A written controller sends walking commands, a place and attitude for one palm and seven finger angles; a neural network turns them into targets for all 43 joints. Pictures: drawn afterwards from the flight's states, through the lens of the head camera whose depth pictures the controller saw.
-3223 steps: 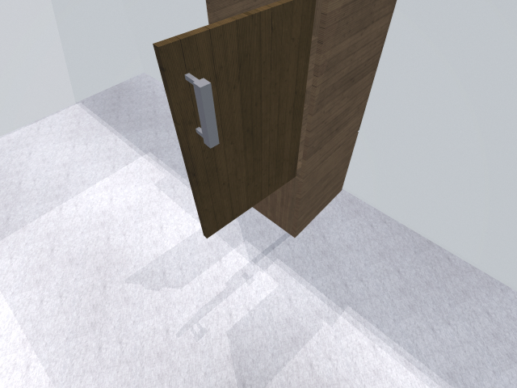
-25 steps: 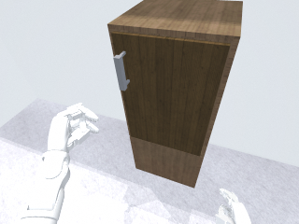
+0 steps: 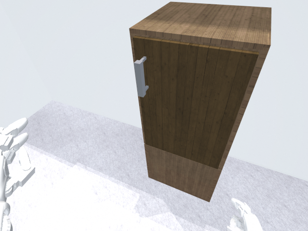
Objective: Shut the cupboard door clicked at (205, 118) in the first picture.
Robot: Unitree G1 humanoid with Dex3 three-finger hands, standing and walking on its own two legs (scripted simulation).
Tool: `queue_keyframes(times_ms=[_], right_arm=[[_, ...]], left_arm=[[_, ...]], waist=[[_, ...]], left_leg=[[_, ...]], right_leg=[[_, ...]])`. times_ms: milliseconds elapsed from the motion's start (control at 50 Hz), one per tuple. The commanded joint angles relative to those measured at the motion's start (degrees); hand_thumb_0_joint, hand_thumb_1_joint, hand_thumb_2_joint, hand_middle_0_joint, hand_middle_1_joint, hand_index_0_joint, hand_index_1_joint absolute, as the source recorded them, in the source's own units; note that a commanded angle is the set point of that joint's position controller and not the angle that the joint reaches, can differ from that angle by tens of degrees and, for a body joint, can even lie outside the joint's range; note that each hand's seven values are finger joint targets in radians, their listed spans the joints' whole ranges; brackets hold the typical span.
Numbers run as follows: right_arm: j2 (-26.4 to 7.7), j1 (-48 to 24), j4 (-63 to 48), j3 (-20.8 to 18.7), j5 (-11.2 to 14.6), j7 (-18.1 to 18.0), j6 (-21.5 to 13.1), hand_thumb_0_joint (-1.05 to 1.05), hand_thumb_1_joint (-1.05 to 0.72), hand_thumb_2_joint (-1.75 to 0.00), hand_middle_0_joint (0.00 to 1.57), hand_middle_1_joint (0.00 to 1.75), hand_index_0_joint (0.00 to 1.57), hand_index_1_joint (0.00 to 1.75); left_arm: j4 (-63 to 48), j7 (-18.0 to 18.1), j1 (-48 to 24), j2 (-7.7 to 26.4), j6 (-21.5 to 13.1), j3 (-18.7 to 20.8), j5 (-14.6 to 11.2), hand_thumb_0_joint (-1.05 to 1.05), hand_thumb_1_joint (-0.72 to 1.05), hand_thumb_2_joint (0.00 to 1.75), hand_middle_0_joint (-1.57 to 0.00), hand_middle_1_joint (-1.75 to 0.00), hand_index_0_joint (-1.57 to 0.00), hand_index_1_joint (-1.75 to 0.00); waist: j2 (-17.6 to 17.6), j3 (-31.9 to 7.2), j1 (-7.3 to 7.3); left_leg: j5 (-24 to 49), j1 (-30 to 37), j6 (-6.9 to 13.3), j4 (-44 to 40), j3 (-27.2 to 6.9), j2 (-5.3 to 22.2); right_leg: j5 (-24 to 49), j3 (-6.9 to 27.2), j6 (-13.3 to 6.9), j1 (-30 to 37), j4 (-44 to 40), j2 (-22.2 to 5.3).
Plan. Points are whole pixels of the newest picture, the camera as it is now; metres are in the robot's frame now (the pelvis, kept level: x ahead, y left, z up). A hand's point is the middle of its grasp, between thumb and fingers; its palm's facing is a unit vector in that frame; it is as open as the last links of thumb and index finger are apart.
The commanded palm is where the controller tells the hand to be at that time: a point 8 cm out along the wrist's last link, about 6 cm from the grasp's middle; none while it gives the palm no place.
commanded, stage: draw the hand back to the body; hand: left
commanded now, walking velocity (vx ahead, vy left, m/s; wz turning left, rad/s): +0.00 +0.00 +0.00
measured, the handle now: (142, 76) +0.61 +0.13 +0.11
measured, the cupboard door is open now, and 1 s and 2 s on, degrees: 0 0 0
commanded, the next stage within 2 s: step back with the hand held close in 0.28 s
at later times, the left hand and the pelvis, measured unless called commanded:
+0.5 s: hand (38, 159) +0.20 +0.26 +0.17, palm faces +0.45 -0.79 -0.41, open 7.4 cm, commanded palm +0.14 +0.30 +0.17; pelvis +0.00 +0.00 +0.00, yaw +0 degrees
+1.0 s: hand (18, 184) +0.15 +0.28 +0.16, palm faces +0.41 -0.78 -0.47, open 7.4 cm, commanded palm +0.09 +0.31 +0.17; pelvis -0.06 +0.02 -0.01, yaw -1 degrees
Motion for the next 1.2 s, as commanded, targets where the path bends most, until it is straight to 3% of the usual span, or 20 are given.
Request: queue_keyframes(times_ms=[0,120,240,380,400,420,440,460,560,620,680,780,900,920,960,1020,1080,1120,1140,1180], right_arm=[[-5.77,-7.92,-8.74,-2.15,0.06,-0.92,-4.12,0.00,-0.90,-0.90,0.20,0.30,0.20,0.30],[-5.57,-8.50,-8.40,-1.94,-0.30,-1.02,-4.19,0.00,-0.90,-0.90,0.20,0.30,0.20,0.30],[-4.89,-8.63,-8.89,-1.66,-0.23,-0.70,-3.92,0.00,-0.90,-0.90,0.20,0.30,0.20,0.30],[-5.03,-8.42,-9.10,-1.95,-0.23,-0.67,-3.84,0.00,-0.90,-0.90,0.20,0.30,0.20,0.30],[-6.85,-7.85,-11.17,-2.65,0.36,-0.65,-2.84,0.00,-0.90,-0.90,0.20,0.30,0.20,0.30],[-6.08,-7.59,-10.21,-2.48,0.22,-0.97,-2.58,0.00,-0.90,-0.90,0.20,0.30,0.20,0.30],[-6.03,-7.12,-9.71,-2.69,0.02,-1.02,-2.09,0.00,-0.90,-0.90,0.20,0.30,0.20,0.30],[-6.38,-6.92,-9.87,-3.00,0.01,-0.86,-1.59,0.00,-0.90,-0.90,0.20,0.30,0.20,0.30],[-7.01,-6.48,-10.67,-3.96,0.29,-1.28,0.24,0.00,-0.90,-0.90,0.20,0.30,0.20,0.30],[-7.32,-6.92,-11.66,-4.21,0.27,-1.88,1.24,0.00,-0.90,-0.90,0.20,0.30,0.20,0.30],[-7.09,-6.27,-12.85,-4.26,0.57,-2.10,2.11,0.00,-0.90,-0.90,0.20,0.30,0.20,0.30],[-7.30,-5.66,-13.43,-4.30,0.49,-2.26,2.34,0.00,-0.90,-0.90,0.20,0.30,0.20,0.30],[-7.79,-4.91,-13.57,-4.30,0.47,-2.21,1.09,0.00,-0.90,-0.90,0.20,0.30,0.20,0.30],[-8.16,-5.23,-13.54,-4.41,0.20,-2.34,0.70,0.00,-0.90,-0.90,0.20,0.30,0.20,0.30],[-7.83,-4.54,-13.58,-4.27,0.32,-2.29,0.11,0.00,-0.90,-0.90,0.20,0.30,0.20,0.30],[-8.31,-4.06,-13.03,-4.60,-0.13,-2.29,-0.96,0.00,-0.90,-0.90,0.20,0.30,0.20,0.30],[-7.89,-3.32,-12.61,-4.35,-0.24,-2.04,-1.96,0.00,-0.90,-0.90,0.20,0.30,0.20,0.30],[-8.30,-3.83,-12.13,-4.49,-0.63,-2.24,-2.69,0.00,-0.90,-0.90,0.20,0.30,0.20,0.30],[-7.62,-3.29,-11.98,-4.07,-0.50,-2.15,-2.98,0.00,-0.90,-0.90,0.20,0.30,0.20,0.30],[-8.06,-3.37,-11.80,-4.31,-0.56,-2.17,-3.59,0.00,-0.90,-0.90,0.20,0.30,0.20,0.30]], left_arm=[[-11.99,1.09,-10.96,9.17,-3.50,3.03,0.87,0.00,0.90,0.90,-0.20,-0.30,-0.20,-0.30],[-11.80,1.09,-8.58,11.36,-3.41,5.80,0.57,0.00,0.90,0.90,-0.20,-0.30,-0.20,-0.30],[-12.47,0.68,-7.48,10.65,-3.40,5.90,0.30,0.00,0.90,0.90,-0.20,-0.30,-0.20,-0.30],[-12.21,0.56,-6.43,10.28,-3.45,5.82,0.18,0.00,0.90,0.90,-0.20,-0.30,-0.20,-0.30],[-16.45,1.08,-12.13,16.90,-5.79,11.93,0.23,0.00,0.90,0.90,-0.20,-0.30,-0.20,-0.30],[-14.44,1.26,-11.08,17.66,-6.61,12.95,0.40,0.00,0.90,0.90,-0.20,-0.30,-0.20,-0.30],[-10.63,0.84,-4.48,12.32,-6.57,8.43,0.21,0.00,0.90,0.90,-0.20,-0.30,-0.20,-0.30],[-9.98,0.67,-2.34,10.89,-6.60,6.95,0.23,0.00,0.90,0.90,-0.20,-0.30,-0.20,-0.30],[-12.99,1.56,0.26,12.66,-7.40,8.02,0.22,0.00,0.90,0.90,-0.20,-0.30,-0.20,-0.30],[-15.70,2.21,0.33,15.96,-7.44,10.88,0.08,0.00,0.90,0.90,-0.20,-0.30,-0.20,-0.30],[-17.26,2.50,1.88,15.37,-7.45,10.54,0.06,0.00,0.90,0.90,-0.20,-0.30,-0.20,-0.30],[-16.59,2.78,3.11,15.01,-7.73,10.75,0.11,0.00,0.90,0.90,-0.20,-0.30,-0.20,-0.30],[-16.06,3.16,1.82,14.13,-9.50,10.72,1.21,0.00,0.90,0.90,-0.20,-0.30,-0.20,-0.30],[-16.26,3.17,1.20,15.49,-9.93,11.98,1.52,0.00,0.90,0.90,-0.20,-0.30,-0.20,-0.30],[-16.06,3.30,0.52,13.96,-10.68,10.93,2.03,0.00,0.90,0.90,-0.20,-0.30,-0.20,-0.30],[-17.51,3.61,-1.05,15.73,-11.63,12.36,2.80,0.00,0.90,0.90,-0.20,-0.30,-0.20,-0.30],[-18.77,3.88,-1.95,14.02,-12.55,10.86,2.98,0.00,0.90,0.90,-0.20,-0.30,-0.20,-0.30],[-19.34,4.16,-2.42,15.78,-13.02,12.55,3.29,0.00,0.90,0.90,-0.20,-0.30,-0.20,-0.30],[-19.52,4.10,-2.54,13.83,-13.30,11.02,3.25,0.00,0.90,0.90,-0.20,-0.30,-0.20,-0.30],[-19.28,4.20,-2.25,14.26,-13.82,11.99,3.53,0.00,0.90,0.90,-0.20,-0.30,-0.20,-0.30]], waist=[[-1.29,-1.10,-1.65],[-1.28,-2.84,-0.35],[1.11,-1.79,-0.28],[-0.30,-2.19,-0.40],[-0.26,-0.35,-2.45],[-1.58,-0.48,-2.43],[-3.89,-1.24,-3.10],[-4.20,-2.32,-3.21],[-2.89,-8.34,-3.52],[-2.03,-10.29,-3.26],[-1.51,-10.79,-3.44],[-1.47,-7.83,-3.51],[0.31,-3.74,-4.00],[0.38,-2.98,-3.88],[-0.13,-2.12,-4.19],[-0.80,-2.98,-4.13],[-0.34,-2.49,-4.55],[1.53,-2.26,-4.37],[1.51,-2.43,-4.52],[4.11,-2.24,-4.34]], left_leg=[[10.11,0.41,-1.57,-4.75,-2.74,2.76],[12.37,-0.16,-1.65,-4.41,-2.50,2.50],[13.23,-0.57,-2.11,-4.62,-2.25,2.75],[13.06,-0.16,-1.85,-4.56,-1.90,2.85],[8.48,-5.39,-0.13,-1.78,-3.35,4.43],[7.09,-5.72,-0.11,-0.25,-4.02,4.15],[7.98,-5.26,-0.27,1.14,-3.97,4.14],[9.32,-4.54,-0.33,1.96,-3.65,4.30],[19.33,-4.65,-0.92,2.62,-3.96,5.96],[23.41,-5.64,-1.16,2.48,-4.50,6.53],[25.75,-6.94,-1.24,2.12,-4.96,7.39],[16.78,-13.25,-0.23,-0.78,-6.64,8.68],[-9.93,-27.12,2.06,-5.60,-8.90,9.44],[-14.58,-29.55,2.41,-6.57,-9.56,9.51],[-19.50,-33.08,2.95,-6.88,-10.29,9.78],[-21.48,-33.78,2.99,-4.79,-9.83,8.94],[-22.21,-33.04,2.77,-3.72,-10.10,8.70],[-23.48,-33.73,2.90,-4.79,-10.71,9.20],[-23.58,-34.69,2.93,-5.39,-11.35,9.53],[-26.07,-38.47,3.68,-7.81,-12.61,11.18]], right_leg=[[6.39,0.17,-0.81,-3.21,-2.79,0.14],[8.80,0.46,-1.09,-0.13,-2.76,-0.03],[9.62,0.53,-1.17,0.20,-2.67,-0.05],[9.63,0.55,-0.98,-0.21,-2.81,0.01],[11.49,5.27,-1.20,-3.14,-4.53,-3.28],[12.69,6.88,-2.01,-3.92,-5.09,-5.24],[12.55,6.86,-2.32,-5.47,-4.66,-6.47],[13.17,6.98,-2.30,-6.45,-4.28,-6.79],[21.00,5.66,-1.83,-4.32,1.58,-6.63],[23.91,5.46,-1.49,-3.11,4.24,-5.99],[24.19,4.96,-1.03,-2.48,6.92,-5.13],[16.44,5.28,-0.25,-3.01,7.62,-3.73],[5.40,6.25,0.17,0.15,8.69,-2.64],[3.68,6.41,0.32,0.80,8.63,-2.29],[0.94,6.54,0.38,1.52,9.44,-2.08],[-1.94,7.77,0.09,0.81,8.52,-2.40],[-5.22,8.07,-0.32,-1.90,8.04,-2.52],[-5.85,7.67,-0.11,-1.90,8.86,-1.67],[-5.25,6.88,-0.07,-0.98,10.22,-1.41],[-2.04,6.07,0.44,2.31,14.50,0.43]])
